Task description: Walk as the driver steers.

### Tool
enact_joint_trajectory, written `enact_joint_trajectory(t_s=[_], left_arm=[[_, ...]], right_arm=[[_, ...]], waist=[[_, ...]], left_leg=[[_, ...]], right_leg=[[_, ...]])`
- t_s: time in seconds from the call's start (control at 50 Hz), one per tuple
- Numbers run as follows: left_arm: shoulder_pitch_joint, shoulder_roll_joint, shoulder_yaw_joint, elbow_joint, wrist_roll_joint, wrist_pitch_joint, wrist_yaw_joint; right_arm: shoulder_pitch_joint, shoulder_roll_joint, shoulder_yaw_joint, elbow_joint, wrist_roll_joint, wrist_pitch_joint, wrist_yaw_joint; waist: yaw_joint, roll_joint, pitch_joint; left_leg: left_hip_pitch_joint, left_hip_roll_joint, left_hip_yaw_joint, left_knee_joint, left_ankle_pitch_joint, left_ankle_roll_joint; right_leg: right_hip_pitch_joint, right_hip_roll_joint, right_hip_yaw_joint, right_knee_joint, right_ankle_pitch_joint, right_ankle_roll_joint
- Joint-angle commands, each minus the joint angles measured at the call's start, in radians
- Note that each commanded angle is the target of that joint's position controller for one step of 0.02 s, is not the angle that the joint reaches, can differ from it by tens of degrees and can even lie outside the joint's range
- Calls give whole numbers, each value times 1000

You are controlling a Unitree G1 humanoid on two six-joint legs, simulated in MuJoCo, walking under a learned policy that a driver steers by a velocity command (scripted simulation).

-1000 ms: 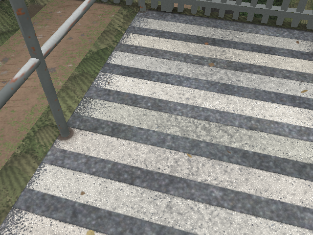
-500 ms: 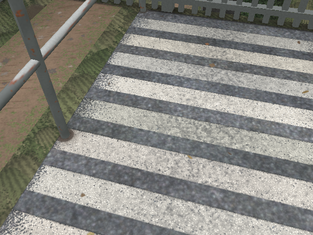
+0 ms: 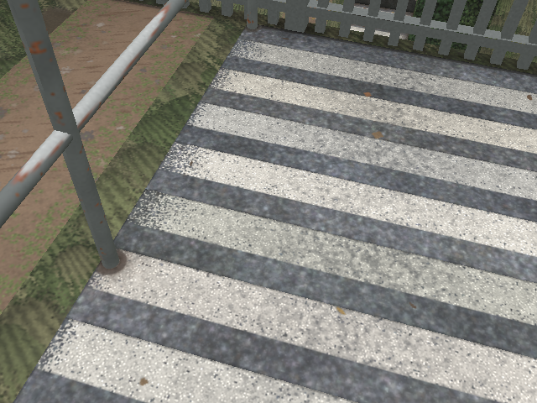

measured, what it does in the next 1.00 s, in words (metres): walks ahead, turning right: right foot, then left foot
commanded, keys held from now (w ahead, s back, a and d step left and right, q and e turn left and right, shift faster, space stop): w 0.30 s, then w+e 0.70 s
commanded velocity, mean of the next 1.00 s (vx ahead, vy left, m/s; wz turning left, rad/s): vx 0.49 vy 0.00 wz -0.28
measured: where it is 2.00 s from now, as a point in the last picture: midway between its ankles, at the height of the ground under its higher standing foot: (359, 251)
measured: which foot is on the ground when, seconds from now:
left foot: down 0.00-0.30, up 0.32-0.80, down 0.82-1.00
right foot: up 0.00-0.28, down 0.30-0.82, up 0.84-1.00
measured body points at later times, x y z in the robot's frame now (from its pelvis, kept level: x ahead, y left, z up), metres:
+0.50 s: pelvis +0.28 -0.04 -0.01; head +0.31 -0.04 +0.44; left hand +0.29 +0.22 -0.15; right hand +0.36 -0.29 -0.15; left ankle +0.28 +0.11 -0.66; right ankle +0.31 -0.08 -0.75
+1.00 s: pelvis +0.57 -0.01 +0.00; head +0.60 +0.00 +0.45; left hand +0.70 +0.24 -0.14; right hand +0.60 -0.29 -0.12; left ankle +0.62 +0.08 -0.75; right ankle +0.47 -0.10 -0.66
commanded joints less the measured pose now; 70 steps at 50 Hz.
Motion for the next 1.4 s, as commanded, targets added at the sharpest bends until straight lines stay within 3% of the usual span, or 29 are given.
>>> enact_joint_trajectory(t_s=[0.02,0.18,0.24,0.28,0.3,0.32,0.34,0.36,0.38,0.42,0.5,0.7,0.76,0.8,0.82,0.84,0.86,0.88,0.9,0.94,1.02,1.1,1.2,1.28,1.32,1.34,1.36,1.38,1.4], left_arm=[[-38,34,7,-55,1,10,-5],[-323,16,-11,-186,-23,10,-8],[-230,55,6,-171,-20,1,7],[39,98,33,-86,-19,-14,22],[188,156,53,-49,3,-21,33],[269,263,82,-41,24,-19,33],[202,210,72,-41,-19,-4,20],[67,171,59,-62,-32,-6,18],[8,108,42,-72,-30,-15,13],[4,48,21,-46,-30,-28,20],[70,105,29,-33,-27,-49,30],[257,125,42,-42,-22,-24,37],[230,142,49,-65,-18,-16,44],[176,170,58,-87,-22,-19,42],[157,160,57,-98,-31,-27,35],[150,101,42,-146,-43,-35,33],[264,36,33,-174,-72,-27,34],[241,120,44,-139,-42,-7,43],[169,118,46,-145,-28,-3,32],[106,87,46,-163,-12,9,15],[52,70,44,-197,-7,47,-11],[-108,52,25,-266,-3,42,-32],[-260,50,8,-327,-9,43,-52],[-231,76,17,-339,2,44,-36],[-88,104,34,-311,10,38,-27],[54,134,51,-268,24,29,-16],[126,217,76,-250,26,23,-1],[104,312,94,-286,1,32,6],[116,269,86,-283,-14,44,16]], right_arm=[[96,-106,-8,-1,6,-22,-10],[138,-103,4,4,-6,-23,-9],[105,-133,-4,-2,-8,-25,-12],[77,-160,-14,-9,-10,-15,-13],[82,-140,-9,-25,-4,-14,-6],[221,-13,11,-44,34,-11,12],[146,-114,-15,-40,9,-14,14],[21,-131,-24,-91,0,-18,15],[-41,-129,-24,-110,-5,-27,17],[-46,-93,-23,-121,-27,-8,20],[-105,-71,-18,-167,-34,32,22],[-505,-107,-9,-337,-6,28,22],[-487,-122,-10,-361,-3,9,27],[-325,-159,-26,-323,-2,-5,17],[-184,-202,-43,-289,-14,-20,4],[-5,-289,-63,-284,-40,-26,-13],[-29,-362,-81,-283,-47,-8,-10],[-102,-254,-65,-300,-37,7,-7],[-166,-170,-44,-314,-26,6,-3],[-177,-130,-31,-297,-25,-2,-2],[-127,-122,-27,-259,2,-35,-1],[-73,-139,-34,-233,-7,-39,-7],[-18,-188,-51,-218,-7,-21,-3],[6,-225,-58,-197,-5,-1,-10],[28,-259,-65,-189,-5,18,-12],[29,-252,-61,-193,-3,24,-12],[54,-183,-46,-223,-15,26,-8],[48,-139,-39,-310,4,21,14],[-107,-220,-53,-333,-7,11,18]], waist=[[7,92,93],[-32,125,136],[26,131,73],[141,119,-64],[189,70,-154],[125,-176,-319],[121,-66,-302],[76,-50,-109],[52,17,-40],[-14,29,22],[-42,11,39],[97,-27,63],[73,-52,42],[-6,-47,-23],[-72,11,-107],[-131,126,-273],[-51,373,-346],[-25,181,-221],[-21,79,-96],[-1,98,-14],[22,133,-1],[-2,137,42],[-26,107,75],[4,125,30],[68,134,-68],[133,91,-137],[133,-45,-215],[85,-221,-292],[131,3,-184]], left_leg=[[94,264,-228,-180,265,101],[77,234,-102,-180,576,90],[147,256,-77,-31,931,69],[135,234,-54,297,989,48],[-37,195,-35,558,708,39],[-403,14,4,1016,-51,-8],[-528,-8,-113,1135,-222,8],[-602,64,-112,1109,-116,17],[-571,104,-110,1040,-40,19],[-455,143,-108,926,-19,-5],[-429,147,-71,738,5,-65],[-563,108,-63,324,197,-120],[-452,80,-65,244,141,-93],[-196,36,-48,157,98,-63],[12,87,-89,114,118,-31],[253,346,-336,96,-58,17],[405,541,-765,-30,-102,124],[286,502,-729,-37,-220,117],[151,444,-560,-50,-169,91],[16,364,-334,-89,65,56],[-1,320,-137,-118,299,46],[-10,303,-11,-153,353,53],[53,337,80,-143,461,50],[162,342,172,33,890,27],[159,344,190,309,1013,28],[45,330,208,533,848,2],[-203,273,201,829,217,-27],[-581,59,78,1159,-343,-82],[-709,115,-66,1138,-232,-76]], right_leg=[[-241,-33,-5,-24,65,31],[-112,27,-91,-428,226,12],[44,83,-102,-462,153,-51],[318,119,-97,-549,142,-90],[551,-15,43,-575,45,-125],[863,-345,575,-628,-58,-304],[801,-325,772,-791,-160,-312],[638,-287,599,-812,-166,-277],[504,-252,499,-840,-50,-250],[318,-170,357,-865,153,-207],[226,-114,266,-886,254,-196],[446,-96,315,-821,353,-159],[463,-98,328,-734,499,-132],[402,-66,322,-594,607,-91],[325,-4,275,-404,563,-67],[181,60,203,-122,260,-47],[-104,183,108,102,-311,-24],[-181,83,126,200,-239,-35],[-176,48,124,183,-137,-32],[-137,0,108,129,-63,-13],[-177,-6,79,100,17,15],[-222,-23,27,-77,153,35],[-159,-20,-52,-311,205,-17],[-32,65,-135,-398,72,-81],[160,136,-139,-448,1,-132],[368,150,-103,-537,25,-157],[595,-75,189,-565,-73,-204],[797,-313,775,-727,-91,-374],[738,-282,679,-779,-11,-324]])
